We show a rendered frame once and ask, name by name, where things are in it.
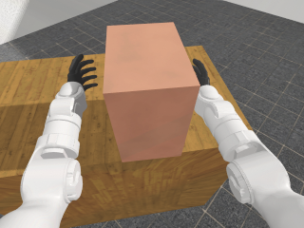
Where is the robot left hand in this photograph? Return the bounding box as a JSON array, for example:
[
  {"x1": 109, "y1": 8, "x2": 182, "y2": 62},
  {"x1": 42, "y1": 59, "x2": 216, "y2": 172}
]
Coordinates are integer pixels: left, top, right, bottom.
[{"x1": 67, "y1": 54, "x2": 98, "y2": 91}]

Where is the robot right hand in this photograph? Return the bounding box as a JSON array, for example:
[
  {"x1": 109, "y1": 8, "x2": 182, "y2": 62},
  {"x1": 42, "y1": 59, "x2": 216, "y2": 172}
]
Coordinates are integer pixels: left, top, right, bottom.
[{"x1": 192, "y1": 58, "x2": 210, "y2": 86}]

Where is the carton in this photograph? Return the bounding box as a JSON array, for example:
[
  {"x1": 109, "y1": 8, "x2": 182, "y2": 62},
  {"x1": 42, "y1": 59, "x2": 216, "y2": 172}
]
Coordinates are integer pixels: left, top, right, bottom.
[{"x1": 103, "y1": 22, "x2": 200, "y2": 162}]

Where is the pedestal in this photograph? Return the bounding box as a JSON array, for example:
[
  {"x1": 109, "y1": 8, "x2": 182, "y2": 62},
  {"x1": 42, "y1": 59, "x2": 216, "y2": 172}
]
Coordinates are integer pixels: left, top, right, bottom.
[{"x1": 0, "y1": 46, "x2": 254, "y2": 228}]

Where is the robot left forearm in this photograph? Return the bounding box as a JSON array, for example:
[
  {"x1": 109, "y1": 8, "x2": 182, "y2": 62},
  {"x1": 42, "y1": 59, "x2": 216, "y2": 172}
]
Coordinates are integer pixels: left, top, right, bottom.
[{"x1": 20, "y1": 82, "x2": 87, "y2": 201}]

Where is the robot right forearm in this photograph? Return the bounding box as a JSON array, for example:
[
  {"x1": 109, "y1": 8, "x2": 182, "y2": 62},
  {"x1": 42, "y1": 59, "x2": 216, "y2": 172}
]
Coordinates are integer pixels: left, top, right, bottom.
[{"x1": 194, "y1": 85, "x2": 291, "y2": 186}]

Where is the left robot upper arm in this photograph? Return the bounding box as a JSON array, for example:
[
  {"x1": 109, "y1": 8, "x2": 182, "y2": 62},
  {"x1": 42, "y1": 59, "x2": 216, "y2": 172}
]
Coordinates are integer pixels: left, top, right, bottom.
[{"x1": 0, "y1": 158, "x2": 83, "y2": 228}]

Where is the right robot upper arm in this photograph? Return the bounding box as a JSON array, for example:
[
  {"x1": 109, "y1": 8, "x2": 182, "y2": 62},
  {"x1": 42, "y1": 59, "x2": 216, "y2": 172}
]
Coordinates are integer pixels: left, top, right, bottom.
[{"x1": 226, "y1": 150, "x2": 304, "y2": 228}]

